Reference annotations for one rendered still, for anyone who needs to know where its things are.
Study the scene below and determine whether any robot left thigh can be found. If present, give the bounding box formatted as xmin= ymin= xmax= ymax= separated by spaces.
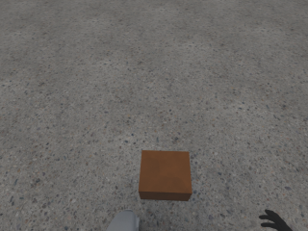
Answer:
xmin=106 ymin=211 xmax=140 ymax=231

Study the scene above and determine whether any robot left shin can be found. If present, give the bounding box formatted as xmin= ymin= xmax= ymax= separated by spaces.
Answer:
xmin=124 ymin=209 xmax=134 ymax=213

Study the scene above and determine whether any carton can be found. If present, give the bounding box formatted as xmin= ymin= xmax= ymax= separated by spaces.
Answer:
xmin=138 ymin=150 xmax=193 ymax=201

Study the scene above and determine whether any robot right hand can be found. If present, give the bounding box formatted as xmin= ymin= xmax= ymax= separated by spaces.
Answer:
xmin=259 ymin=209 xmax=293 ymax=231

